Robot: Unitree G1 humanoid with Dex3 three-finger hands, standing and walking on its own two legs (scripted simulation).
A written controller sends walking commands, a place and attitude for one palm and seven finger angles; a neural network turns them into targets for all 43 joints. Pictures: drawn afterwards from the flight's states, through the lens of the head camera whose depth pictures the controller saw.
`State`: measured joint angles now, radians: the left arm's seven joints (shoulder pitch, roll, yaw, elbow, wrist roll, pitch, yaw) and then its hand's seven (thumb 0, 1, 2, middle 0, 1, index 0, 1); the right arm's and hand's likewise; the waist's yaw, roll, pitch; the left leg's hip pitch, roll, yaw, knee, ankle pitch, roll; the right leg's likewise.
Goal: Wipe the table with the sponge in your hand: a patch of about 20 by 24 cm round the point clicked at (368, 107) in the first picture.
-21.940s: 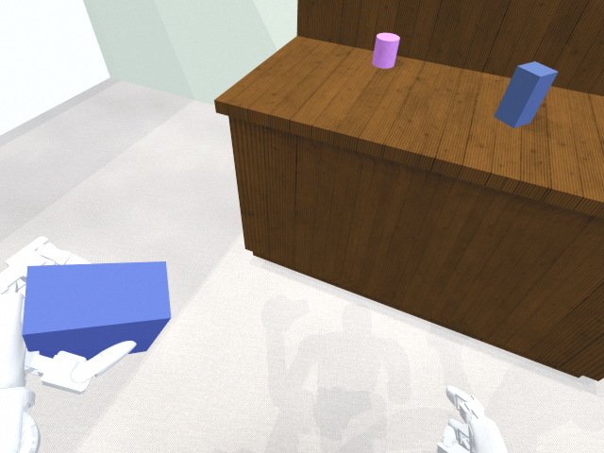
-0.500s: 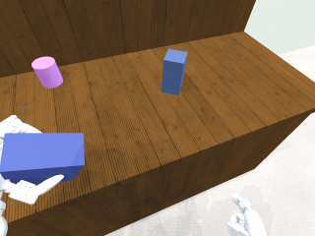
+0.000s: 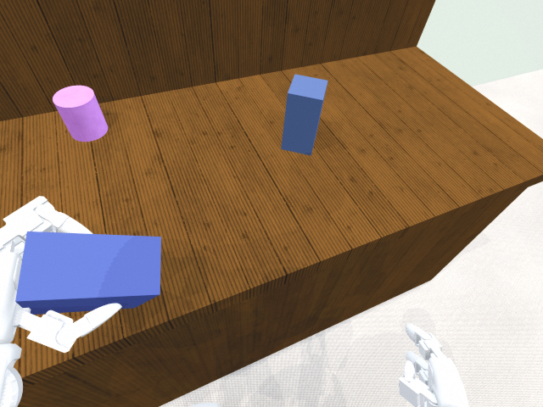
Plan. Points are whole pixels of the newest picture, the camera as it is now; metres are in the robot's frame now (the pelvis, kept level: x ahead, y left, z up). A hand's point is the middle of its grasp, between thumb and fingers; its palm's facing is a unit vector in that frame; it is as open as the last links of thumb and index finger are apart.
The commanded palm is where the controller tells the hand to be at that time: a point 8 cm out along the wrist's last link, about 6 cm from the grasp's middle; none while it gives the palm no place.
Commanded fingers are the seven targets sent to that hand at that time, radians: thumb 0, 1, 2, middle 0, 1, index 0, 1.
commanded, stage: come to a stop and stand still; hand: left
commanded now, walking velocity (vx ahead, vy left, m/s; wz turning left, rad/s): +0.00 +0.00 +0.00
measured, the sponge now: (109, 277) +0.23 +0.19 +0.13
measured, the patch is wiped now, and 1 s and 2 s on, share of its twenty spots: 0.00 0.00 0.00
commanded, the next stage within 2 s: look again from close up in 0.58 s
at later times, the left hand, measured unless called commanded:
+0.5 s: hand out of the picture +0.22 +0.30 +0.16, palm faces +0.37 -0.85 -0.37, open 9.9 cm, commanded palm +0.16 +0.33 +0.18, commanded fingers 0.00 0.10 1.30 -1.20 -1.60 -1.20 -1.60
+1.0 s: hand (4, 269) +0.22 +0.28 +0.16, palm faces +0.37 -0.84 -0.40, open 9.9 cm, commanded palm +0.16 +0.32 +0.18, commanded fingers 0.00 0.10 1.30 -1.20 -1.60 -1.20 -1.60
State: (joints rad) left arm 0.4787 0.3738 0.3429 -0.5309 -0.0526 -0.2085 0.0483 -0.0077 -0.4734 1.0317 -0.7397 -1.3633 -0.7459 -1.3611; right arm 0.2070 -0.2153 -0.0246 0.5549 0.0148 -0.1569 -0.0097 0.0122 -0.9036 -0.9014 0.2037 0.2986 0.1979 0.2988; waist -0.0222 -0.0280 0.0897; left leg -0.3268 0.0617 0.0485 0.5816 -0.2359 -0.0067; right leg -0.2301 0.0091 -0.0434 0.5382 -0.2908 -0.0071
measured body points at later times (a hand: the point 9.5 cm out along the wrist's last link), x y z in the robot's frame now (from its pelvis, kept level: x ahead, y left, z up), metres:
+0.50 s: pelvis +0.00 +0.04 +0.01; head +0.03 +0.08 +0.46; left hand +0.19 +0.34 +0.18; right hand +0.20 -0.16 -0.05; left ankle +0.05 +0.12 -0.73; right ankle +0.00 -0.12 -0.73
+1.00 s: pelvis +0.01 +0.03 +0.01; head +0.03 +0.05 +0.46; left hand +0.19 +0.32 +0.19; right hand +0.18 -0.19 -0.06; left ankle +0.05 +0.12 -0.73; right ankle +0.00 -0.12 -0.73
